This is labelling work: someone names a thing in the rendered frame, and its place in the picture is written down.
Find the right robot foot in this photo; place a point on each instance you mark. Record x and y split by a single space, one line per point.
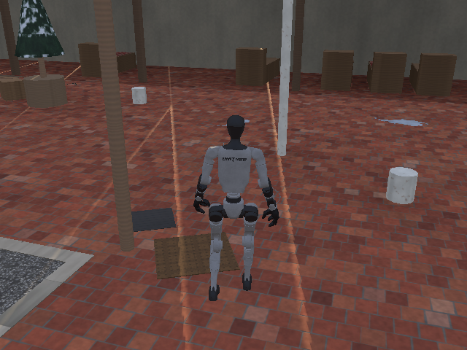
246 284

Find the robot left upper arm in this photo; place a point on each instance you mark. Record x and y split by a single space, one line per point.
211 154

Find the robot right upper arm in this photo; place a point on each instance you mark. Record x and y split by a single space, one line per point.
257 155

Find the right robot hand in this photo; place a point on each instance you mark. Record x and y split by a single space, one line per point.
274 216

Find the left robot hand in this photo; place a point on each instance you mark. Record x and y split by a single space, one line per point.
205 202

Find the robot left forearm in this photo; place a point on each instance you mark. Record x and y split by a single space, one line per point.
201 189

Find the robot left thigh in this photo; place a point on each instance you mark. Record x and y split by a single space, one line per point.
216 222

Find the robot right forearm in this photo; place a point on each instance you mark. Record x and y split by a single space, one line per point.
269 196

